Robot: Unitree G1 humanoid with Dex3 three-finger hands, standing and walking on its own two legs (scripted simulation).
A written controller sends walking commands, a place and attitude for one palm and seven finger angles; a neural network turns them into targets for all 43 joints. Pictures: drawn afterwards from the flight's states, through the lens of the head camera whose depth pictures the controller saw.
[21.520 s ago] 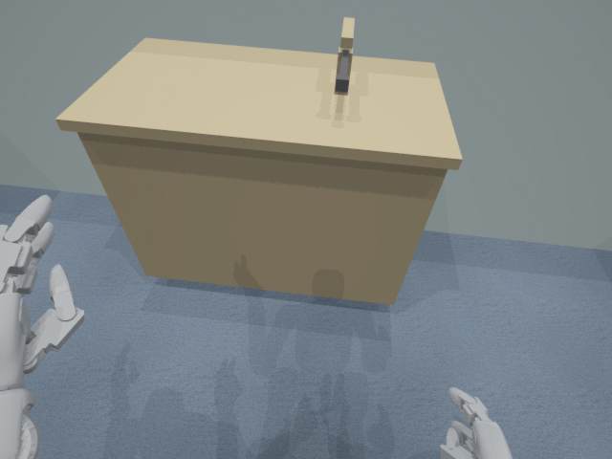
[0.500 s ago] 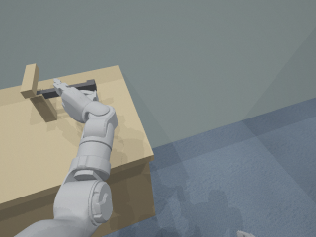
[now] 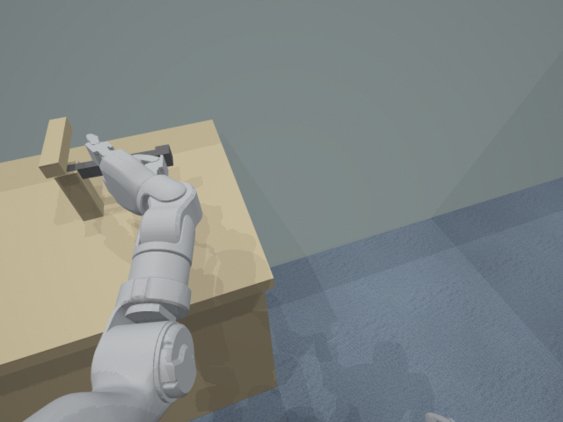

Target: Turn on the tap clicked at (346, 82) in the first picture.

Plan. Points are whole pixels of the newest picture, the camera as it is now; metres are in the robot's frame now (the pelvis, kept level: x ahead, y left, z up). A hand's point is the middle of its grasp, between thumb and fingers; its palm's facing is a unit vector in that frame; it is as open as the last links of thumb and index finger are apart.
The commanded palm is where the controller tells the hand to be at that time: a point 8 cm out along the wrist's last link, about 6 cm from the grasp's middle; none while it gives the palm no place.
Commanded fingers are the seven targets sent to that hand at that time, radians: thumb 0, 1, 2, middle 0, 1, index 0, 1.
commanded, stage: lift the hand up off the lever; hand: left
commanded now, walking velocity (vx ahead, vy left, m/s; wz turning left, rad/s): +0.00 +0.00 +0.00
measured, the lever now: (164, 156) +0.53 +0.24 +0.10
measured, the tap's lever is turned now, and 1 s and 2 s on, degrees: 86 86 86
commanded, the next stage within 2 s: draw the hand back beside the body in 0.38 s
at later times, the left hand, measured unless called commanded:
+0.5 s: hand (151, 166) +0.41 +0.20 +0.18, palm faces +0.80 -0.60 -0.04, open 7.8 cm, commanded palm +0.35 +0.22 +0.18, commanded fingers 0.00 0.90 0.90 -0.15 -0.16 -0.15 -0.16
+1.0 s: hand (117, 224) +0.31 +0.21 +0.18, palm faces +0.30 -0.93 -0.22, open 7.7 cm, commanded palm +0.27 +0.25 +0.18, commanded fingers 0.00 0.90 0.90 -0.18 -0.23 -0.18 -0.23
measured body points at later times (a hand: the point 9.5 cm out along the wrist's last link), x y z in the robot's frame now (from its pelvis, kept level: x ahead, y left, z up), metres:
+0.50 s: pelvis +0.00 +0.01 +0.00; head -0.01 -0.01 +0.45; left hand +0.36 +0.23 +0.18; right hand +0.18 -0.22 -0.11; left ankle +0.00 +0.16 -0.73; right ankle -0.04 -0.10 -0.73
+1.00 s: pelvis -0.02 +0.02 +0.01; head -0.03 +0.00 +0.46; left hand +0.28 +0.26 +0.19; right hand +0.13 -0.24 -0.10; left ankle +0.00 +0.16 -0.73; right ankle -0.04 -0.10 -0.73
